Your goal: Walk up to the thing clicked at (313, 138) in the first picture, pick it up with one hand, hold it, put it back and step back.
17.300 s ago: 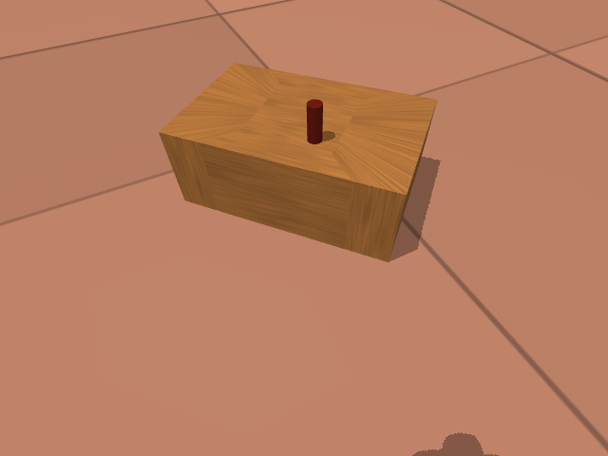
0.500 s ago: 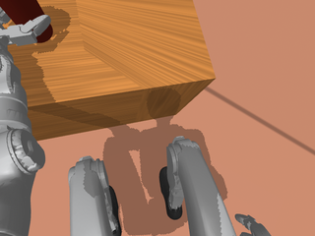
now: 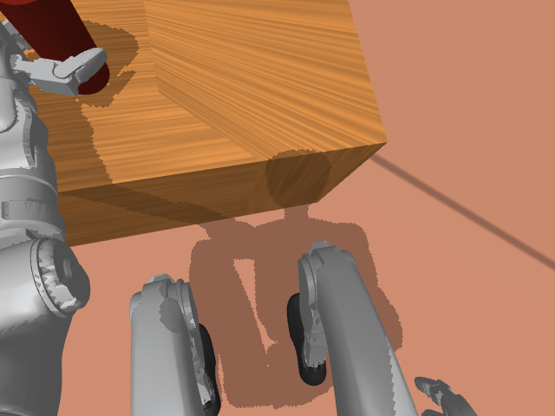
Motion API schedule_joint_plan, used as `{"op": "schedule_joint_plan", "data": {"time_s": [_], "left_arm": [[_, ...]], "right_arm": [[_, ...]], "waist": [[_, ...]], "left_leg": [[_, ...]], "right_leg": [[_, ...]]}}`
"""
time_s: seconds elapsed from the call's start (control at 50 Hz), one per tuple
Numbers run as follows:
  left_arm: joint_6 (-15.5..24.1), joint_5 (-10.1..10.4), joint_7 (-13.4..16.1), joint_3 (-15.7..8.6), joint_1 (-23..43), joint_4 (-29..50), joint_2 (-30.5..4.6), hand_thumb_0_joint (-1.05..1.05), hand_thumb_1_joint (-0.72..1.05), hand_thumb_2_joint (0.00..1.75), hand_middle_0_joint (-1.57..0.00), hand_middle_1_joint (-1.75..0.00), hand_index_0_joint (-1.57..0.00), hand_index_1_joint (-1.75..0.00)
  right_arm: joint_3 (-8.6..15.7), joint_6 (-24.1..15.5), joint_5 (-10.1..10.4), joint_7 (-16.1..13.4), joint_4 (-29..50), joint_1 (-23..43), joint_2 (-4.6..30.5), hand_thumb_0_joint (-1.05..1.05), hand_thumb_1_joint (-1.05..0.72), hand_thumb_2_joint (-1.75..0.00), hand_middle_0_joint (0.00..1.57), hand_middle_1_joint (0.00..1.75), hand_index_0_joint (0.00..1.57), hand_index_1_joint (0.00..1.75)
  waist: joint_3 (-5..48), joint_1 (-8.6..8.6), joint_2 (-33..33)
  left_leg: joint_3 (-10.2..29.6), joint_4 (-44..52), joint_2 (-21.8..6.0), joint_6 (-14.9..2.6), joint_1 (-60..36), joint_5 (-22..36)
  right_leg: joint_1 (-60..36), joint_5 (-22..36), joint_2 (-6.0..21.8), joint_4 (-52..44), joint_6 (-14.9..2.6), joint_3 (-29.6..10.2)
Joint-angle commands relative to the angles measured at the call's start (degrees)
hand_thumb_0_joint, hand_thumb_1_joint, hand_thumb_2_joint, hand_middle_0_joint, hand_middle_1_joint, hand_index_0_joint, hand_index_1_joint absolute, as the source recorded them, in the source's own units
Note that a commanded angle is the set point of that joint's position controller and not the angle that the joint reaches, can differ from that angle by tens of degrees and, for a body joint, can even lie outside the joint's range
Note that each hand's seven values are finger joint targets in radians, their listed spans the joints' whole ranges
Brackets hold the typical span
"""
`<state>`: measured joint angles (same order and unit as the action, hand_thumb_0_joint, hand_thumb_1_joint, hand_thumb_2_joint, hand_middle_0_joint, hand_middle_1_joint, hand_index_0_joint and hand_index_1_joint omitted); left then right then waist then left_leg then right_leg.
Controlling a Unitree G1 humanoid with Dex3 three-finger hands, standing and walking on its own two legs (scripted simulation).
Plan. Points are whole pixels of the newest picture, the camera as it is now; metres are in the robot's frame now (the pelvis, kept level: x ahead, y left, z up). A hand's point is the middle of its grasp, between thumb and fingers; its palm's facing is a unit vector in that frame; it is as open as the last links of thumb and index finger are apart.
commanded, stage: settle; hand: left
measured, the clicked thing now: (57, 34) +0.58 +0.18 +0.03
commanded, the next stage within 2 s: lift in 0.70 s
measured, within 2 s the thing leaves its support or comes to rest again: leaves its support in 0.06 s
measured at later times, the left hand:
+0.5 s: hand out of the picture +0.58 +0.19 +0.09, palm faces +0.14 -0.99 -0.04, open 9.3 cm
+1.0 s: hand out of the picture +0.56 +0.18 +0.11, palm faces +0.13 -0.99 -0.04, open 9.3 cm
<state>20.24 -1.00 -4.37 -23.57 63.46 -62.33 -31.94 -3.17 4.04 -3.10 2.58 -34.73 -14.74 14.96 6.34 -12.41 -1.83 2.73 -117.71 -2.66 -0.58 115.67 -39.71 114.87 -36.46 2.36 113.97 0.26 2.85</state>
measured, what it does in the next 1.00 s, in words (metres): rises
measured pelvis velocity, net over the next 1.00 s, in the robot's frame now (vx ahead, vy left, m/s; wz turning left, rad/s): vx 0.02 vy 0.00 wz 0.01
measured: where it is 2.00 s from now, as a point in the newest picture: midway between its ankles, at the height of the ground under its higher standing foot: (257, 370)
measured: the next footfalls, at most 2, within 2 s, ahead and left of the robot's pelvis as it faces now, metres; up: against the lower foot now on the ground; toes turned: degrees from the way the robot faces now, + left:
none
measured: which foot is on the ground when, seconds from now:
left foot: down 0.00-1.00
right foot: down 0.00-1.00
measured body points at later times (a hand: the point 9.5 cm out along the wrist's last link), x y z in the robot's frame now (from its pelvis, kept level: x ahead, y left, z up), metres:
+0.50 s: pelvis +0.01 +0.00 +0.07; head +0.24 +0.03 +0.46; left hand +0.57 +0.24 +0.09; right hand +0.04 -0.27 -0.05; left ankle +0.07 +0.12 -0.41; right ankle +0.09 -0.13 -0.41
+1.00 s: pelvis +0.02 +0.00 +0.10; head +0.23 +0.02 +0.50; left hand +0.55 +0.23 +0.11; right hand +0.06 -0.27 -0.02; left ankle +0.07 +0.12 -0.41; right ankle +0.09 -0.13 -0.41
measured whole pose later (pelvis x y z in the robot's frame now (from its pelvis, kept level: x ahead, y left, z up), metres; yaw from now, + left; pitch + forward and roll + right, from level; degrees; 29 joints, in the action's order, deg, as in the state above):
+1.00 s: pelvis +0.02 +0.00 +0.10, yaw +0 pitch +35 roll -3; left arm 23.8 2.0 -3.1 -21.7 55.0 -62.5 -27.2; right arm -2.6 1.8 -2.8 1.2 -38.3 -14.1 14.0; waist 8.1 -11.3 -1.6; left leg 2.3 -99.0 -3.6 0.3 96.3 -37.5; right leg 95.8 -34.2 1.2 95.5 -0.3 3.4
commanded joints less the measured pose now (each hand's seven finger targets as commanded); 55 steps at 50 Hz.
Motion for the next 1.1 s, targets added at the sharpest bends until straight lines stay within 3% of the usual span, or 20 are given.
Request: {"op": "schedule_joint_plan", "data": {"time_s": [0.0, 0.04, 0.12, 0.16, 0.2, 0.26, 0.3, 0.36, 0.4, 0.44, 0.48, 0.56, 0.6, 0.68, 0.74, 0.84, 0.88, 0.94, 0.98, 1.08], "left_arm": [[5.4, 2.9, 0.5, -2.4, 32.1, 24.7, -16.2, 0.0, 0.21, 1.2, -1.28, -1.35, -1.29, -1.36], [5.3, 3.5, 0.8, -2.1, 32.0, 26.2, -15.0, 0.0, 0.18, 1.22, -1.29, -1.38, -1.3, -1.39], [5.0, 3.8, 1.1, -0.2, 24.4, 18.4, -11.0, 0.0, 0.2, 1.28, -1.32, -1.43, -1.32, -1.44], [6.8, 3.0, 1.8, -3.0, 31.1, 26.9, -18.3, 0.0, 0.2, 1.29, -1.33, -1.45, -1.34, -1.46], [7.1, 3.9, 1.7, -1.6, 32.0, 25.0, -13.8, 0.0, 0.2, 1.33, -1.34, -1.47, -1.35, -1.48], [6.3, 3.5, 1.5, 1.2, 23.1, 11.4, -8.1, 0.0, 0.16, 1.35, -1.35, -1.48, -1.36, -1.5], [8.1, 2.7, 2.5, -3.2, 28.1, 19.0, -17.5, 0.0, 0.18, 1.32, -1.34, -1.46, -1.35, -1.46], [7.8, 3.3, 0.9, 0.2, 27.1, 15.1, -9.9, 0.0, 0.17, 1.33, -1.35, -1.47, -1.36, -1.48], [7.1, 3.3, 0.8, -0.2, 21.4, 8.0, -9.4, 0.0, 0.17, 1.33, -1.35, -1.47, -1.36, -1.48], [8.4, 3.2, 0.7, -2.2, 26.4, 15.8, -14.5, 0.0, 0.24, 1.33, -1.35, -1.46, -1.36, -1.46], [8.7, 3.1, 0.1, 0.3, 29.4, 18.0, -11.3, 0.0, 0.24, 1.33, -1.37, -1.47, -1.38, -1.47], [8.1, 4.4, 0.0, -0.3, 24.0, 12.4, -10.2, 0.0, 0.23, 1.37, -1.36, -1.48, -1.37, -1.49], [9.3, 4.0, 0.3, -1.6, 28.9, 19.6, -14.6, 0.0, 0.23, 1.37, -1.37, -1.49, -1.38, -1.5], [8.7, 4.4, 0.0, -0.1, 22.7, 12.2, -10.4, 0.0, 0.23, 1.38, -1.35, -1.48, -1.36, -1.5], [10.2, 4.2, 0.8, -1.5, 27.8, 20.4, -14.4, 0.0, 0.25, 1.38, -1.35, -1.48, -1.36, -1.49], [9.5, 4.9, 0.6, 0.6, 22.2, 12.0, -8.8, 0.0, 0.13, 1.29, -1.31, -1.46, -1.33, -1.46], [10.5, 4.4, 1.4, -2.0, 23.9, 19.4, -14.2, 0.0, 0.13, 1.27, -1.31, -1.46, -1.33, -1.46], [10.1, 4.9, 1.0, 0.7, 22.8, 18.5, -9.3, 0.0, 0.15, 1.28, -1.31, -1.46, -1.33, -1.45], [9.8, 4.8, 1.8, -1.1, 20.2, 18.0, -10.8, 0.0, 0.13, 1.29, -1.32, -1.46, -1.34, -1.46], [9.5, 5.1, 2.1, 1.5, 18.3, 23.6, -7.8, 0.0, 0.14, 1.28, -1.3, -1.45, -1.33, -1.45]], "right_arm": [[4.5, -0.6, 0.4, -1.6, 1.2, -13.8, 12.2, 0.0, -0.89, -0.9, 0.2, 0.3, 0.2, 0.3], [4.5, -1.0, 0.6, -2.0, 1.4, -13.4, 11.6, 0.0, -0.9, -0.9, 0.2, 0.3, 0.2, 0.3], [3.7, -1.7, 0.3, -2.4, -1.5, -12.8, 10.9, 0.0, -0.9, -0.9, 0.2, 0.3, 0.2, 0.3], [4.0, -1.6, 0.0, -2.6, -1.6, -12.8, 11.1, 0.0, -0.9, -0.9, 0.2, 0.3, 0.2, 0.3], [3.9, -1.9, 0.0, -2.4, -1.9, -12.9, 10.9, 0.0, -0.9, -0.9, 0.2, 0.3, 0.2, 0.3], [3.5, -2.3, -0.2, -2.1, -3.1, -12.1, 10.5, 0.0, -0.9, -0.9, 0.2, 0.3, 0.2, 0.3], [4.0, -2.1, -0.2, -2.2, -2.4, -11.9, 11.4, 0.0, -0.89, -0.9, 0.2, 0.3, 0.2, 0.3], [4.1, -2.5, -0.1, -1.7, -0.5, -11.5, 10.9, 0.0, -0.9, -0.9, 0.2, 0.3, 0.2, 0.3], [4.1, -2.3, 0.0, -1.7, -2.8, -12.8, 11.6, 0.0, -0.89, -0.9, 0.2, 0.3, 0.2, 0.3], [4.5, -2.2, 0.0, -1.7, -1.9, -12.6, 12.1, 0.0, -0.89, -0.9, 0.2, 0.3, 0.2, 0.3], [4.7, -2.2, -0.1, -1.6, -1.3, -13.2, 11.8, 0.0, -0.89, -0.9, 0.2, 0.3, 0.2, 0.3], [4.2, -2.6, 0.1, -1.7, -2.2, -13.0, 11.4, 0.0, -0.89, -0.9, 0.2, 0.3, 0.2, 0.3], [4.5, -2.6, -0.1, -1.8, -2.2, -13.0, 11.1, 0.0, -0.89, -0.9, 0.2, 0.3, 0.2, 0.3], [4.3, -2.7, 0.2, -1.9, -2.4, -12.3, 10.9, 0.0, -0.9, -0.9, 0.2, 0.3, 0.2, 0.3], [4.3, -2.6, 0.0, -2.0, -2.4, -12.3, 10.6, 0.0, -0.89, -0.9, 0.2, 0.3, 0.2, 0.3], [3.8, -2.9, 0.1, -2.1, -2.9, -11.4, 9.9, 0.0, -0.93, -0.91, 0.2, 0.3, 0.2, 0.3], [4.2, -2.8, 0.1, -2.1, -2.3, -11.4, 10.2, 0.0, -0.93, -0.91, 0.2, 0.3, 0.2, 0.3], [4.3, -2.9, 0.1, -1.9, -2.2, -11.1, 9.7, 0.0, -0.93, -0.91, 0.2, 0.3, 0.2, 0.3], [4.6, -2.9, 0.2, -2.1, -3.1, -11.8, 9.8, 0.0, -0.93, -0.91, 0.2, 0.3, 0.2, 0.3], [5.1, -3.0, 0.4, -2.1, -2.1, -10.8, 9.5, 0.0, -0.93, -0.91, 0.2, 0.3, 0.2, 0.3]], "waist": [[52.1, 0.34, -14.8], [53.0, -0.41, -13.9], [45.2, -0.88, -10.9], [49.2, 0.45, -14.8], [48.1, -0.65, -13.9], [38.0, -1.53, -9.7], [44.2, 1.19, -14.8], [45.5, -0.89, -12.3], [40.0, -0.56, -10.2], [44.8, 0.87, -14.1], [47.2, -0.25, -15.5], [43.3, -0.67, -10.1], [48.4, 0.78, -13.1], [44.5, -0.17, -9.3], [48.4, 1.12, -12.7], [42.3, -0.46, -8.8], [47.6, 2.2, -11.6], [46.5, 0.69, -11.2], [45.8, 1.74, -9.5], [47.9, 2.71, -12.2]], "left_leg": [[0.8, 17.0, 0.9, -0.84, -35.0, 17.6], [0.9, 17.9, 0.8, -1.06, -36.7, 18.7], [0.4, 19.2, 1.0, -1.65, -33.5, 16.9], [0.4, 20.1, 0.8, -1.37, -38.1, 18.3], [1.0, 20.9, 0.6, -1.03, -40.1, 20.5], [0.9, 22.4, 0.7, -1.44, -34.7, 16.5], [1.2, 23.5, 0.7, -0.83, -40.1, 17.6], [1.3, 23.8, 0.7, -0.9, -42.1, 21.0], [1.8, 24.7, 0.7, -0.94, -39.6, 20.3], [2.1, 25.4, 0.5, -0.53, -44.3, 21.8], [2.9, 26.4, 0.3, -0.06, -48.6, 23.2], [1.4, 25.9, 0.8, -1.19, -41.5, 20.5], [0.8, 26.0, 0.8, -1.15, -44.7, 21.6], [0.6, 26.8, 0.9, -1.48, -42.4, 18.9], [0.6, 27.7, 0.9, -1.22, -45.5, 20.1], [0.3, 28.4, 1.0, -1.63, -41.9, 18.3], [0.2, 29.2, 1.0, -1.39, -45.6, 20.9], [0.5, 29.8, 0.8, -1.29, -47.4, 21.9], [0.1, 30.8, 0.9, -1.47, -46.6, 21.6], [0.6, 33.7, 0.8, -0.89, -54.5, 25.1]], "right_leg": [[-31.3, 16.2, -1.7, -14.9, -2.65, -0.4], [-33.1, 17.5, -2.0, -16.4, -2.6, -0.5], [-33.2, 16.7, -2.0, -19.5, -2.41, -1.2], [-33.9, 17.0, -2.1, -19.9, -2.66, -1.5], [-33.5, 18.5, -2.3, -20.1, -2.86, -0.8], [-31.6, 15.4, -2.6, -22.2, -2.65, -0.5], [-32.4, 15.5, -2.1, -22.0, -2.96, -0.9], [-34.5, 18.9, -2.5, -22.7, -2.87, -0.2], [-33.3, 18.1, -2.3, -23.1, -2.89, 0.0], [-32.9, 18.0, -2.1, -22.9, -3.11, -0.2], [-32.6, 18.4, -2.1, -23.1, -3.26, 0.2], [-37.0, 19.0, -2.2, -25.0, -2.56, -0.5], [-39.0, 19.6, -2.2, -25.3, -2.57, -1.3], [-40.2, 18.6, -2.3, -27.2, -2.26, -1.4], [-41.2, 18.8, -2.4, -27.3, -2.55, -1.7], [-42.4, 18.7, -2.4, -29.4, -2.16, -1.8], [-44.9, 20.3, -2.4, -29.3, -2.38, -2.0], [-45.0, 21.4, -2.5, -29.9, -2.43, -1.7], [-47.5, 21.9, -2.6, -31.3, -2.22, -1.9], [-49.0, 22.8, -2.7, -33.4, -2.72, -1.2]]}}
